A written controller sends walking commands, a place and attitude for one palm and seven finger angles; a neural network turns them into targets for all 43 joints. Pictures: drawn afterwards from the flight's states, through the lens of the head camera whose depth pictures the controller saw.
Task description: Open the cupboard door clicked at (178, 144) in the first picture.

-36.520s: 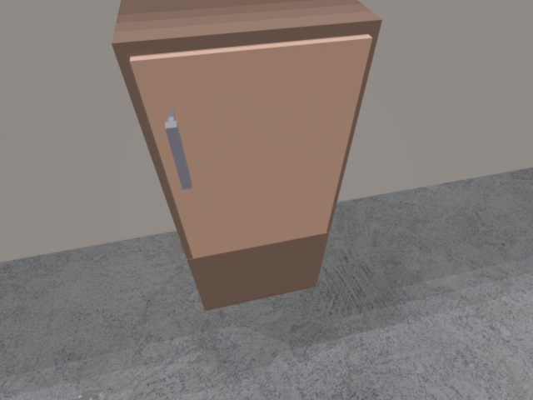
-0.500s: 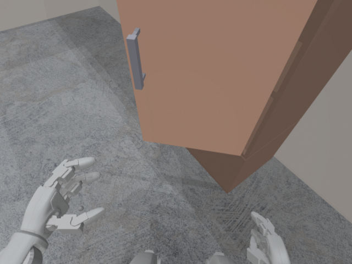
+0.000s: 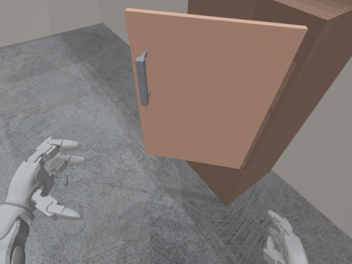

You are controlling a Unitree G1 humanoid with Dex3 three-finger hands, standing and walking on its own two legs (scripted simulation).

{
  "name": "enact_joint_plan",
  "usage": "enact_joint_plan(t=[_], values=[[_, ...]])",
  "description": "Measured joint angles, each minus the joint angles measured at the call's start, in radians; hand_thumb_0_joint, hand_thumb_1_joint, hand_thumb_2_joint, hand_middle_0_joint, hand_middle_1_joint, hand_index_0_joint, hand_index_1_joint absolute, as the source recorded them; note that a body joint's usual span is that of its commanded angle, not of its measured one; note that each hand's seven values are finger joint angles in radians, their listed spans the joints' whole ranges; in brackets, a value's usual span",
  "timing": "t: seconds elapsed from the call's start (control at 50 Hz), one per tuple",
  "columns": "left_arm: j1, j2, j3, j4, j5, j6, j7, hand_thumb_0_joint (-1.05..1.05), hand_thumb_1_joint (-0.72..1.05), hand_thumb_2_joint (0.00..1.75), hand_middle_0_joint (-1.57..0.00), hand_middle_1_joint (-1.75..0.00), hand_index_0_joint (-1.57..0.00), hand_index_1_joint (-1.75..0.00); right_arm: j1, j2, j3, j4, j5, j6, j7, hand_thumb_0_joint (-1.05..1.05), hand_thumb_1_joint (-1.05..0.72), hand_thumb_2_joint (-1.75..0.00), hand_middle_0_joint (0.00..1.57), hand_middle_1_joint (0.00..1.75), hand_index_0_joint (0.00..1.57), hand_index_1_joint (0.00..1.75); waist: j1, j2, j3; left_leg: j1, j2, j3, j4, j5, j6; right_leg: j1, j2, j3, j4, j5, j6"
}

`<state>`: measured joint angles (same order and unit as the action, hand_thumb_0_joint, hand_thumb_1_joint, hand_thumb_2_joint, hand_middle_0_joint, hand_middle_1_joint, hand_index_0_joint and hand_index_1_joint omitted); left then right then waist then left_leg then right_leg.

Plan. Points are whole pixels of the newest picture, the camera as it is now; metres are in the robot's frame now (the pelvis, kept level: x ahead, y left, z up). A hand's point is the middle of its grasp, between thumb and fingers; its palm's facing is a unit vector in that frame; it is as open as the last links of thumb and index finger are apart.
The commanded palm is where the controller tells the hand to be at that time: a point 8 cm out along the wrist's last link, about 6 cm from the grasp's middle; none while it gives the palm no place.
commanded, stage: raise the hand with hooked fingers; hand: left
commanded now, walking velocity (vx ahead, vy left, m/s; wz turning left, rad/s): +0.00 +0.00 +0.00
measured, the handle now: (144, 79) +0.57 +0.14 +0.11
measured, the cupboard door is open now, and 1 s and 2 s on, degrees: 44 44 44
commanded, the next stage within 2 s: move the hooked fingers beside the handle in 0.82 s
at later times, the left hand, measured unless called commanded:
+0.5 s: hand (59, 151) +0.29 +0.26 +0.13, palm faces -0.07 -1.00 -0.04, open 14.0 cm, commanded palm +0.27 +0.31 +0.13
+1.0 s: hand (61, 153) +0.29 +0.26 +0.12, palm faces -0.05 -1.00 -0.03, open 14.0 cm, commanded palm +0.28 +0.30 +0.13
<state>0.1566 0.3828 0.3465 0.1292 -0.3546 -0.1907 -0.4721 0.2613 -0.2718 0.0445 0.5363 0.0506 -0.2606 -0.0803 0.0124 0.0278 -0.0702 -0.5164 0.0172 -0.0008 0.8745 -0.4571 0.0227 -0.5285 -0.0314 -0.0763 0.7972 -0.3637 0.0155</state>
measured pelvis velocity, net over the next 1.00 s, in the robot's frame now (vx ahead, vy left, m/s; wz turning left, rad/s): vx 0.00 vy -0.01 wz -0.01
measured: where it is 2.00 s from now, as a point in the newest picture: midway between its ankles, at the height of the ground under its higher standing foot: outside the picture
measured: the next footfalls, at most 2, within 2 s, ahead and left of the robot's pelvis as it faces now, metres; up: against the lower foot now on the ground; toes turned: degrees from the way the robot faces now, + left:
none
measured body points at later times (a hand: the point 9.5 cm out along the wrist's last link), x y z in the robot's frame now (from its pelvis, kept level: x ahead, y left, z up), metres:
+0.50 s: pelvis +0.00 -0.01 +0.01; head +0.02 -0.02 +0.46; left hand +0.29 +0.31 +0.13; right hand +0.15 -0.27 -0.06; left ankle -0.01 +0.10 -0.70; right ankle +0.02 -0.14 -0.70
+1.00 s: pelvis +0.00 -0.01 +0.02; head +0.02 -0.02 +0.46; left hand +0.29 +0.31 +0.13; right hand +0.16 -0.26 -0.06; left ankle -0.01 +0.10 -0.70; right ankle +0.02 -0.14 -0.70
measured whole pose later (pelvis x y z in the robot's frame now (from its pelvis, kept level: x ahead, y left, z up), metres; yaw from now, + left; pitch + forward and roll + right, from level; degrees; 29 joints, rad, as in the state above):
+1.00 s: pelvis +0.00 -0.01 +0.02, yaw -1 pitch +4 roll -1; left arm -0.13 0.45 0.44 0.46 -0.36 -0.14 -0.59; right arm 0.28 -0.28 0.06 0.58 0.06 -0.22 -0.11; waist 0.02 0.04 -0.04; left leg -0.41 0.02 0.01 0.73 -0.39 0.01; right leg -0.45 -0.02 -0.06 0.69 -0.31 0.00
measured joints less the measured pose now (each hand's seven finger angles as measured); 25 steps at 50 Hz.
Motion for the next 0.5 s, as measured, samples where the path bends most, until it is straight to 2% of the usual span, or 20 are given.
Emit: enact_joint_plan(t=[0.22, 0.38, 0.5], values=[[-0.168, 0.048, 0.059, 0.159, -0.001, 0.058, -0.071, -0.01, -0.49, 0.31, -0.30, -1.19, -0.30, -1.19, 0.002, 0.009, 0.030, 0.023, 0.000, 0.020, -0.016, 0.01, -0.90, -0.90, 0.20, 0.30, 0.21, 0.30, 0.014, 0.014, 0.019, 0.067, -0.002, 0.004, -0.076, 0.035, -0.005, 0.061, 0.001, 0.003, -0.064, 0.028, -0.005], [-0.268, 0.093, 0.101, 0.270, -0.006, 0.071, -0.113, -0.01, -0.50, 0.30, -0.31, -1.20, -0.30, -1.20, 0.024, -0.015, 0.019, 0.043, 0.005, 0.036, -0.025, 0.01, -0.91, -0.90, 0.20, 0.30, 0.21, 0.30, 0.002, 0.009, 0.025, 0.093, 0.000, 0.007, -0.119, 0.056, -0.011, 0.080, 0.004, 0.005, -0.096, 0.044, -0.011], [-0.264, 0.092, 0.103, 0.292, -0.013, 0.068, -0.131, -0.01, -0.50, 0.30, -0.30, -1.20, -0.30, -1.20, 0.039, -0.033, 0.000, 0.039, 0.007, 0.040, -0.018, 0.01, -0.91, -0.90, 0.20, 0.30, 0.20, 0.30, -0.008, 0.006, 0.022, 0.097, 0.003, 0.017, -0.136, 0.064, -0.013, 0.076, 0.008, 0.015, -0.103, 0.050, -0.013]])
